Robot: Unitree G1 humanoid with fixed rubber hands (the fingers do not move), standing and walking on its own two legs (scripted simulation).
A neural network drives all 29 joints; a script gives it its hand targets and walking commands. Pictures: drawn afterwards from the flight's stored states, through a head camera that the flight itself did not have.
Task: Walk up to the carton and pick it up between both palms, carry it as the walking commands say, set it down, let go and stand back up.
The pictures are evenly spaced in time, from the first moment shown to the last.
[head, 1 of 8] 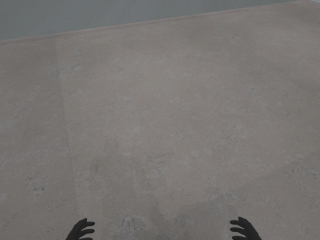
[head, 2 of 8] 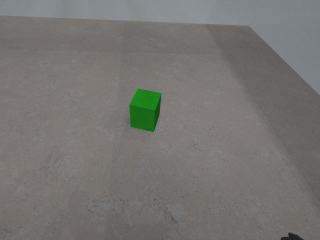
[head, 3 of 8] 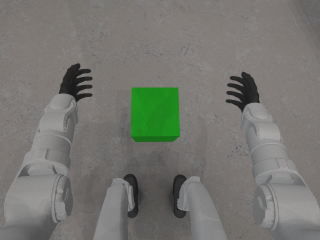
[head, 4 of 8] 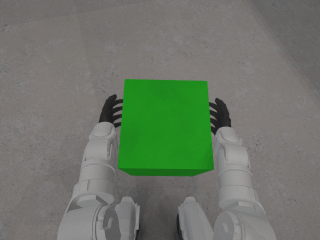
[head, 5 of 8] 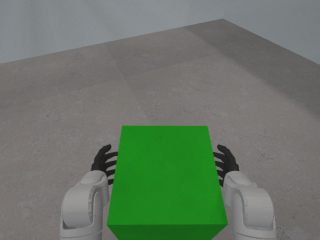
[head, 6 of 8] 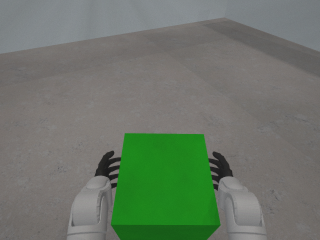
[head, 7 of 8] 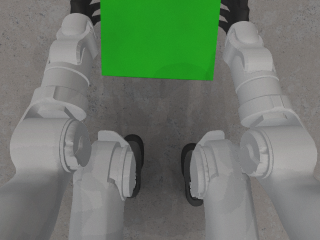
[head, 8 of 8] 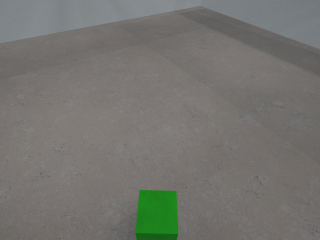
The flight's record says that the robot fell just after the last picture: no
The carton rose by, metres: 0.67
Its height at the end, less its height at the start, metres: +0.00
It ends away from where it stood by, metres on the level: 1.85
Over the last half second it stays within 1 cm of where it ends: yes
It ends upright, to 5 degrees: yes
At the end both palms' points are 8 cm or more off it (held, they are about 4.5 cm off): yes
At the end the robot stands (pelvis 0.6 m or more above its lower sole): yes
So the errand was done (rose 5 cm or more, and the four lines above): yes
